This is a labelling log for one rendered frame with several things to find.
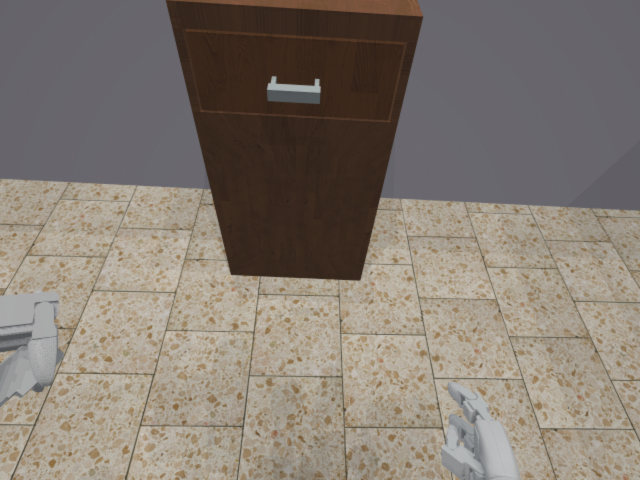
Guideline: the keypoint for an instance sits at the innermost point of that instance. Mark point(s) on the cabinet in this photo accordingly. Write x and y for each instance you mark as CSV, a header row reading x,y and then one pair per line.
x,y
297,196

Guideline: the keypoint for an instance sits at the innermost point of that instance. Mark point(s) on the robot left hand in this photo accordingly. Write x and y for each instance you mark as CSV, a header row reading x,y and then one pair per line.
x,y
27,326

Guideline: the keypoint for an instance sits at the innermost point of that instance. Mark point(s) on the drawer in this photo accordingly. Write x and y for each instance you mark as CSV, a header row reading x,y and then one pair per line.
x,y
233,69

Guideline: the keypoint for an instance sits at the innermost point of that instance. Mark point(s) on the robot right hand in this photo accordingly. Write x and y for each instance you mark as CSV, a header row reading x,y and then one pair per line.
x,y
487,452

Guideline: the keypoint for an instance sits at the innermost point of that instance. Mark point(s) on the handle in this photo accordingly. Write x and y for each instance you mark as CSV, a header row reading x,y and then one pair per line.
x,y
293,93

